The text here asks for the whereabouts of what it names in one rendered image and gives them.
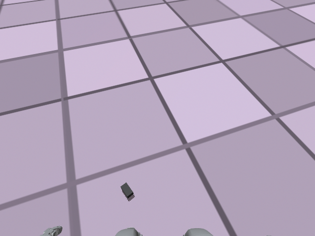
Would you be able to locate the left robot hand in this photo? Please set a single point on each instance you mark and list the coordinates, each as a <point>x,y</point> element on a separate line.
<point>52,231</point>

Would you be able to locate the small box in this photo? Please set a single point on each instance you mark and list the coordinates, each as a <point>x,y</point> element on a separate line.
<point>127,190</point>

